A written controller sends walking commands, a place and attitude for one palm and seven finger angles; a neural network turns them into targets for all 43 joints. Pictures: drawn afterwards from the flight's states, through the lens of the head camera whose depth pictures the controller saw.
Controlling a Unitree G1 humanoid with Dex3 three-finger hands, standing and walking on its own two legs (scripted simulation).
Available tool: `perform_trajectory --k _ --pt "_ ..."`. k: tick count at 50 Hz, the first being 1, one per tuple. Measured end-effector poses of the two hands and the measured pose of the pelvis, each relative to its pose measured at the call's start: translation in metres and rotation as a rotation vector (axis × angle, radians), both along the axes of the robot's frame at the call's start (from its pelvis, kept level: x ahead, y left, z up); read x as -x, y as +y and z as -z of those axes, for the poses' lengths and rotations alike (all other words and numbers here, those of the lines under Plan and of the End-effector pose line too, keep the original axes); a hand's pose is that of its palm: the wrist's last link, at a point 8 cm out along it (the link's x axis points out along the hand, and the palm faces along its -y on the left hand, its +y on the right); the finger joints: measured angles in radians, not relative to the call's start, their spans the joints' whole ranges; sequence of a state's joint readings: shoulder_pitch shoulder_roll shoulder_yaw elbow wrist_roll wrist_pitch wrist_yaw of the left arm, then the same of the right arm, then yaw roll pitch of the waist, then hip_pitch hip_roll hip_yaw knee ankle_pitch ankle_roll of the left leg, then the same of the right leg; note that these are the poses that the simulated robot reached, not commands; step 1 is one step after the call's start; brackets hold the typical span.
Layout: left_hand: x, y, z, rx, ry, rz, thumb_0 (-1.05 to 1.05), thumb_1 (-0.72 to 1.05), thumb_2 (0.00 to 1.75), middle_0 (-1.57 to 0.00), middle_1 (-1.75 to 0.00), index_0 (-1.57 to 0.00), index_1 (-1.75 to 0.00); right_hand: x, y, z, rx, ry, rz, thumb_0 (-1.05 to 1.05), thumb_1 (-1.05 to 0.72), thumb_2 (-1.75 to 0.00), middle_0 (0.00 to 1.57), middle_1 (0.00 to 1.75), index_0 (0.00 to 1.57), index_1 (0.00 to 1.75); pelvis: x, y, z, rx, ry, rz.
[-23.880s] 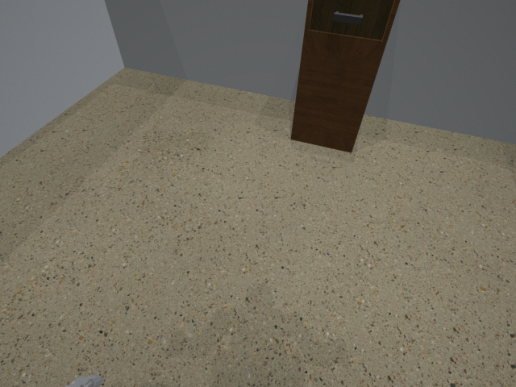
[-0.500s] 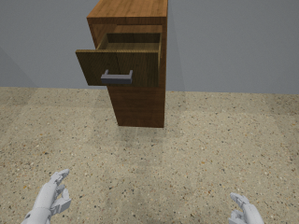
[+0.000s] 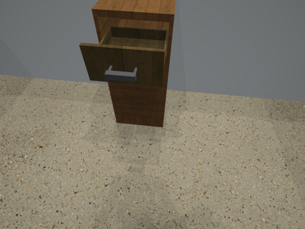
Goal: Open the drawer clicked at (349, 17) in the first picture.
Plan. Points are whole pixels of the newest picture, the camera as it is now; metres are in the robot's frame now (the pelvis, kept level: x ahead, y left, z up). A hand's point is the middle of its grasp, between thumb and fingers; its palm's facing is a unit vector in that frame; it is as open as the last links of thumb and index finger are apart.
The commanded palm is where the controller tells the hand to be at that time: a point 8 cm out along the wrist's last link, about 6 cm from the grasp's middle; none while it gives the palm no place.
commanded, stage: let the arm hang, fingers relaxed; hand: left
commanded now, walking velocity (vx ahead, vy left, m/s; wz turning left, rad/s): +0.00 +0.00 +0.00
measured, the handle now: (122, 72) +0.69 +0.17 -0.01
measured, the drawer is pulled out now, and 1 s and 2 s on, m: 0.26 0.26 0.26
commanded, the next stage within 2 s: look to check the result in 0.44 s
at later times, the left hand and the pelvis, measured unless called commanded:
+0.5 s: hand out of the picture +0.07 +0.19 -0.17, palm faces -0.02 -0.97 -0.23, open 7.3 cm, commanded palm none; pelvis +0.02 +0.00 +0.00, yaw -1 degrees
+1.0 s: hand out of the picture +0.10 +0.22 -0.16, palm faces -0.02 -0.95 -0.32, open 7.3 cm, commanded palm none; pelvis +0.04 -0.01 +0.01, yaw -1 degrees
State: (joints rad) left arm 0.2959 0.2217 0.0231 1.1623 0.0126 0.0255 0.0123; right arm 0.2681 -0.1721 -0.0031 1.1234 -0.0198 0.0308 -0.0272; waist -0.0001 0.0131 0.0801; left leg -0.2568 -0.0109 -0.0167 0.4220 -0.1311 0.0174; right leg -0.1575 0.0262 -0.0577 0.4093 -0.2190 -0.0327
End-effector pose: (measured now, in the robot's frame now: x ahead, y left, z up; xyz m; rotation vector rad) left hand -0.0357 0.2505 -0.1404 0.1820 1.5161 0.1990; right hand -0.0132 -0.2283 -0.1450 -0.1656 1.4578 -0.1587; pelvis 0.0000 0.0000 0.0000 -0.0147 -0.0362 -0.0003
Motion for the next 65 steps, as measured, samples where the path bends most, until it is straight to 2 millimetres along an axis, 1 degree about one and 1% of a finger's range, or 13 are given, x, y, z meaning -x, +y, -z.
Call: perform_trajectory --k 4,7,14,19,25,31,42,49,54,60,65 --pt "-0.019 0.009 -0.005 -0.034 -0.053 0.017 0.0 0.91 0.9 -0.2 -0.3 -0.2 -0.3 -0.011 0.008 0.006 -0.032 -0.04 0.006 0.01 -0.91 -0.9 0.2 0.3 0.2 0.3 -0.001 0.001 0.0 -0.005 0.0 0.005" --pt "-0.036 0.01 -0.008 -0.045 -0.098 0.031 0.0 0.91 0.9 -0.2 -0.3 -0.2 -0.3 -0.02 0.009 0.007 -0.04 -0.067 0.007 0.01 -0.91 -0.9 0.2 0.3 0.2 0.3 -0.003 0.0 0.0 -0.009 -0.001 0.008" --pt "-0.072 0.001 -0.007 -0.025 -0.182 0.063 0.0 0.91 0.9 -0.2 -0.3 -0.2 -0.3 -0.034 -0.003 0.004 -0.013 -0.103 0.013 0.01 -0.91 -0.9 0.2 0.3 0.2 0.3 -0.008 -0.001 -0.001 -0.01 -0.004 0.013" --pt "-0.09 -0.008 -0.005 0.001 -0.206 0.077 0.0 0.91 0.9 -0.2 -0.3 -0.2 -0.3 -0.04 -0.014 -0.001 0.015 -0.106 0.011 0.01 -0.91 -0.9 0.2 0.3 0.2 0.3 -0.012 -0.002 -0.001 -0.011 -0.002 0.015" --pt "-0.099 -0.011 -0.005 0.01 -0.202 0.082 0.0 0.91 0.9 -0.2 -0.3 -0.2 -0.3 -0.045 -0.023 -0.005 0.036 -0.095 0.004 0.01 -0.91 -0.9 0.2 0.3 0.2 0.3 -0.017 -0.004 -0.003 -0.012 0.005 0.015" --pt "-0.102 -0.005 -0.007 -0.01 -0.184 0.08 0.0 0.91 0.9 -0.2 -0.3 -0.21 -0.3 -0.054 -0.029 -0.006 0.043 -0.093 -0.004 0.01 -0.91 -0.9 0.2 0.3 0.2 0.3 -0.023 -0.006 -0.004 -0.013 0.007 0.014" --pt "-0.111 0.01 -0.016 -0.063 -0.181 0.084 0.0 0.91 0.9 -0.2 -0.3 -0.2 -0.3 -0.083 -0.041 -0.008 0.052 -0.132 -0.022 0.01 -0.91 -0.9 0.2 0.3 0.2 0.3 -0.032 -0.01 -0.005 -0.015 0.008 0.017" --pt "-0.125 0.015 -0.021 -0.08 -0.205 0.096 0.0 0.91 0.9 -0.2 -0.3 -0.2 -0.3 -0.102 -0.054 -0.013 0.075 -0.166 -0.035 0.01 -0.91 -0.9 0.2 0.3 0.2 0.3 -0.037 -0.013 -0.006 -0.017 0.009 0.019" --pt "-0.138 0.015 -0.023 -0.085 -0.227 0.107 0.0 0.91 0.9 -0.2 -0.3 -0.2 -0.3 -0.113 -0.064 -0.017 0.094 -0.183 -0.042 0.01 -0.91 -0.9 0.2 0.3 0.2 0.3 -0.04 -0.014 -0.006 -0.018 0.01 0.02" --pt "-0.152 0.015 -0.025 -0.088 -0.251 0.121 0.0 0.91 0.9 -0.2 -0.3 -0.21 -0.3 -0.12 -0.072 -0.021 0.112 -0.197 -0.044 0.01 -0.91 -0.9 0.2 0.3 0.2 0.3 -0.044 -0.016 -0.006 -0.019 0.01 0.023" --pt "-0.161 0.014 -0.026 -0.09 -0.262 0.132 0.0 0.91 0.9 -0.2 -0.3 -0.21 -0.3 -0.122 -0.076 -0.022 0.117 -0.198 -0.043 0.01 -0.91 -0.9 0.2 0.3 0.2 0.3 -0.046 -0.017 -0.007 -0.02 0.011 0.026"
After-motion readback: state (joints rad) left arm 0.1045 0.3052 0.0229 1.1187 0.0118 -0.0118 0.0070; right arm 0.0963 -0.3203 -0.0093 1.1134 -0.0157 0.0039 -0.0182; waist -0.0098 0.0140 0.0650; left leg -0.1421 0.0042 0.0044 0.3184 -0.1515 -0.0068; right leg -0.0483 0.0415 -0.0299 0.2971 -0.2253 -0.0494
